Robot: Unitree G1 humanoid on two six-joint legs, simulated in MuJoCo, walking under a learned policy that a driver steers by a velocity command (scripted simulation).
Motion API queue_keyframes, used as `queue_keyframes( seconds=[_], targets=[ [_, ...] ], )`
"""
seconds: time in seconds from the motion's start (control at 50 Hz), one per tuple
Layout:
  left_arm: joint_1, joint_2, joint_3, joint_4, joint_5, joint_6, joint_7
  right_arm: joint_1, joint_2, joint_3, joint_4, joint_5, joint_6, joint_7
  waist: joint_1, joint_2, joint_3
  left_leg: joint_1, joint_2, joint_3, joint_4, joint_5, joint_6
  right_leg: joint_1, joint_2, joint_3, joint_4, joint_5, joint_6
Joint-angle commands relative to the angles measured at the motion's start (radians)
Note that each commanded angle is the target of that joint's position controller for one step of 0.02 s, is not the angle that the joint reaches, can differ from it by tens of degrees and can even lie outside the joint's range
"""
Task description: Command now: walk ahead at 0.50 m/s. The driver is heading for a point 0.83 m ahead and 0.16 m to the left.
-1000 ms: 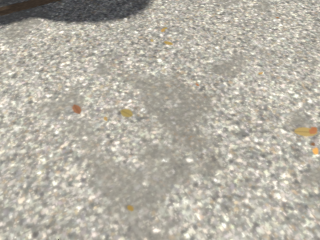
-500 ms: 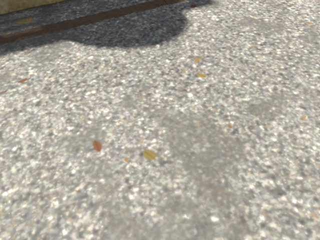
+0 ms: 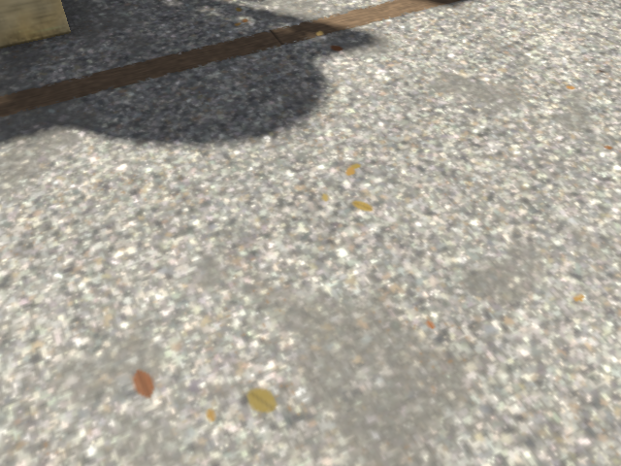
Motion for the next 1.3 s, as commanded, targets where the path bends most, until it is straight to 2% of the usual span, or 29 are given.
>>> queue_keyframes(
  seconds=[0.02, 0.08, 0.14, 0.18, 0.2, 0.22, 0.24, 0.26, 0.28, 0.3, 0.32, 0.34, 0.44, 0.54, 0.64, 0.72, 0.76, 0.78, 0.8, 0.82, 0.86, 0.88, 0.92, 0.98, 1.08, 1.2, 1.26, 1.28, 1.3],
  targets=[
    [-0.121, 0.028, -0.005, -0.082, -0.005, -0.013, -0.001, 0.043, -0.136, -0.024, -0.025, -0.001, -0.013, -0.006, -0.008, 0.104, 0.06, -0.028, 0.261, -0.125, -0.079, 0.357, 0.102, -0.004, 0.025, -0.043, -0.13, 0.073, 0.003],
    [-0.182, 0.039, -0.005, -0.106, -0.006, -0.018, 0.002, 0.079, -0.139, -0.023, -0.001, -0.009, -0.008, -0.013, -0.022, 0.108, 0.072, 0.054, 0.291, -0.125, -0.048, 0.415, 0.105, 0.003, 0.044, -0.05, -0.209, 0.054, -0.019],
    [-0.163, 0.056, 0.003, -0.111, -0.006, -0.029, 0.006, 0.058, -0.155, -0.028, 0.01, -0.015, -0.002, -0.022, 0.006, 0.112, 0.065, 0.114, 0.318, -0.118, 0.028, 0.573, 0.091, 0.077, 0.074, -0.056, -0.272, -0.041, -0.061],
    [0.012, 0.08, 0.02, -0.059, -0.002, -0.043, 0.019, 0.029, -0.165, -0.029, 0.012, -0.015, 0.003, -0.022, 0.088, 0.103, -0.021, 0.086, 0.291, -0.109, 0.244, 0.782, 0.066, 0.319, 0.133, -0.071, -0.349, -0.079, -0.095],
    [0.189, 0.117, 0.037, -0.002, 0.013, -0.056, 0.031, 0.016, -0.154, -0.024, 0.003, -0.009, 0.003, -0.019, 0.155, 0.065, -0.123, -0.032, 0.243, -0.082, 0.449, 0.677, 0.047, 0.567, 0.099, -0.033, -0.383, -0.05, -0.124],
    [0.341, 0.219, 0.062, 0.013, 0.042, -0.063, 0.046, 0.04, -0.086, -0.004, -0.043, 0.017, 0.0, -0.012, 0.18, -0.078, -0.271, -0.303, 0.155, -0.034, 0.782, 0.275, 0.014, 0.86, -0.18, 0.292, -0.413, -0.16, -0.192],
    [0.335, 0.262, 0.075, 0.014, 0.026, -0.05, 0.039, 0.136, -0.051, -0.005, -0.035, 0.031, 0.007, -0.016, 0.131, -0.206, -0.351, -0.538, 0.013, -0.065, 1.026, -0.36, 0.003, 0.959, -0.362, 0.651, -0.538, -0.173, -0.276],
    [0.236, 0.185, 0.06, -0.001, -0.003, -0.042, 0.035, 0.043, -0.145, -0.031, -0.028, 0.006, 0.018, -0.022, 0.107, -0.032, -0.21, -0.587, 0.086, -0.155, 1.064, -0.271, 0.017, 0.817, -0.297, 0.55, -0.562, -0.268, -0.23],
    [0.14, 0.119, 0.041, -0.017, -0.01, -0.045, 0.032, -0.009, -0.128, -0.032, -0.042, 0.005, 0.015, -0.014, 0.075, -0.013, -0.084, -0.58, 0.122, -0.154, 1.025, -0.176, 0.017, 0.663, -0.255, 0.404, -0.61, -0.253, -0.198],
    [0.097, 0.079, 0.031, -0.02, -0.008, -0.052, 0.03, -0.025, -0.102, -0.029, -0.039, 0.004, 0.019, -0.01, 0.052, -0.008, -0.031, -0.548, 0.152, -0.147, 0.983, -0.123, 0.014, 0.571, -0.21, 0.3, -0.651, -0.197, -0.161],
    [0.091, 0.06, 0.025, -0.011, -0.012, -0.059, 0.035, -0.024, -0.093, -0.031, -0.035, -0.011, 0.032, -0.004, 0.033, -0.027, 0.0, -0.517, 0.167, -0.142, 0.957, -0.099, 0.006, 0.51, -0.174, 0.215, -0.672, -0.134, -0.133],
    [0.097, 0.051, 0.022, -0.002, -0.015, -0.066, 0.039, -0.008, -0.077, -0.03, -0.031, -0.02, 0.046, 0.005, 0.015, -0.044, 0.004, -0.488, 0.175, -0.137, 0.947, -0.08, -0.005, 0.475, -0.154, 0.154, -0.686, -0.091, -0.117],
    [0.185, 0.074, 0.031, 0.033, -0.019, -0.094, 0.045, -0.131, -0.06, -0.036, -0.077, -0.019, 0.078, 0.024, 0.01, -0.024, 0.031, -0.62, 0.193, -0.111, 0.904, 0.059, -0.032, 0.506, -0.132, -0.011, -0.717, 0.073, -0.11],
    [0.244, 0.069, 0.027, 0.057, -0.016, -0.091, 0.052, -0.302, -0.046, -0.025, -0.14, -0.018, 0.074, 0.037, 0.039, -0.019, 0.069, -0.664, 0.178, -0.054, 0.665, 0.198, -0.044, 0.558, -0.11, -0.128, -0.709, 0.189, -0.099],
    [0.324, 0.091, 0.032, 0.09, -0.011, -0.076, 0.066, -0.433, -0.044, -0.013, -0.2, -0.027, 0.07, 0.048, 0.074, -0.021, 0.084, -0.639, 0.145, 0.037, 0.481, 0.16, 0.002, 0.701, -0.152, -0.201, -0.651, 0.371, -0.098],
    [0.293, 0.141, 0.045, 0.086, -0.005, -0.052, 0.077, -0.334, -0.079, -0.032, -0.187, -0.029, 0.071, 0.039, 0.007, -0.065, 0.005, -0.461, 0.038, 0.099, 0.441, -0.036, 0.085, 0.774, -0.17, -0.257, -0.402, 0.861, -0.093],
    [0.27, 0.166, 0.054, 0.069, -0.009, -0.033, 0.069, -0.119, -0.125, -0.061, -0.124, -0.035, 0.057, 0.025, -0.087, -0.032, -0.117, -0.187, -0.017, 0.075, 0.323, -0.051, 0.141, 0.682, -0.159, -0.269, -0.039, 0.768, -0.077],
    [0.26, 0.138, 0.046, 0.037, -0.012, -0.034, 0.063, 0.006, -0.218, -0.093, -0.097, -0.047, 0.052, 0.011, -0.14, 0.069, -0.206, 0.049, 0.15, -0.166, 0.26, -0.145, 0.2, 0.458, -0.121, -0.269, 0.27, 0.402, -0.043],
    [0.248, 0.056, 0.038, -0.045, -0.023, -0.046, 0.042, -0.063, -0.313, -0.116, -0.127, -0.027, 0.064, 0.007, -0.055, 0.303, -0.248, 0.296, 0.409, -0.756, 0.125, -0.127, 0.355, -0.004, 0.139, -0.172, 0.639, -0.454, 0.024],
    [0.131, 0.124, 0.044, -0.076, -0.012, -0.061, 0.036, -0.047, -0.307, -0.112, -0.129, -0.007, 0.076, 0.004, -0.091, 0.11, -0.217, 0.264, 0.418, -0.755, 0.063, -0.047, 0.352, -0.116, 0.1, 0.029, 0.654, -0.398, 0.013],
    [0.124, 0.101, 0.037, -0.074, -0.027, -0.081, 0.035, -0.132, -0.203, -0.085, -0.119, -0.002, 0.067, -0.007, -0.005, -0.007, -0.026, 0.027, 0.357, -0.519, 0.045, 0.165, 0.27, -0.079, 0.013, 0.042, 0.483, -0.253, 0.006],
    [0.125, 0.098, 0.038, -0.074, -0.01, -0.069, 0.037, -0.166, -0.176, -0.075, -0.123, 0.002, 0.057, -0.013, 0.029, -0.014, -0.008, -0.047, 0.299, -0.442, 0.04, 0.246, 0.233, -0.021, -0.008, 0.049, 0.409, -0.244, 0.016],
    [0.16, 0.086, 0.036, -0.069, 0.017, -0.03, 0.031, -0.18, -0.159, -0.064, -0.13, 0.01, 0.035, -0.015, 0.061, 0.017, -0.029, -0.108, 0.24, -0.366, 0.031, 0.352, 0.213, 0.059, -0.013, 0.045, 0.339, -0.233, 0.042],
    [0.11, 0.07, 0.03, -0.093, 0.017, -0.002, 0.02, -0.12, -0.191, -0.068, -0.117, 0.011, 0.016, -0.01, 0.055, 0.044, -0.021, -0.126, 0.203, -0.313, 0.008, 0.414, 0.191, 0.027, -0.011, 0.012, 0.234, -0.158, 0.067],
    [-0.066, 0.074, 0.023, -0.149, 0.008, 0.0, 0.01, -0.001, -0.173, -0.055, -0.088, 0.009, 0.013, -0.01, -0.017, 0.091, 0.007, -0.025, 0.187, -0.287, -0.005, 0.485, 0.106, -0.06, -0.003, -0.009, 0.016, 0.033, 0.056],
    [-0.22, 0.067, 0.005, -0.204, -0.002, -0.016, 0.002, 0.072, -0.168, -0.039, -0.057, -0.008, 0.013, -0.026, -0.065, 0.098, 0.05, 0.112, 0.216, -0.277, 0.035, 0.616, 0.095, -0.06, 0.057, -0.044, -0.197, 0.071, 0.01],
    [-0.089, 0.084, 0.009, -0.166, 0.0, -0.039, 0.013, 0.032, -0.182, -0.034, -0.05, -0.013, 0.009, -0.037, 0.003, 0.13, 0.008, 0.092, 0.212, -0.253, 0.17, 0.956, 0.047, 0.172, 0.135, -0.058, -0.283, 0.014, -0.041],
    [0.025, 0.109, 0.018, -0.126, -0.002, -0.047, 0.023, 0.012, -0.195, -0.036, -0.049, -0.013, 0.006, -0.039, 0.05, 0.139, -0.04, 0.098, 0.203, -0.256, 0.273, 1.027, 0.03, 0.28, 0.16, -0.052, -0.317, 0.014, -0.06],
    [0.16, 0.122, 0.024, -0.085, 0.002, -0.062, 0.034, -0.021, -0.205, -0.037, -0.05, -0.002, 0.002, -0.036, 0.126, 0.12, -0.094, 0.054, 0.171, -0.233, 0.433, 0.957, 0.013, 0.446, 0.136, -0.036, -0.423, 0.163, -0.081]
  ],
)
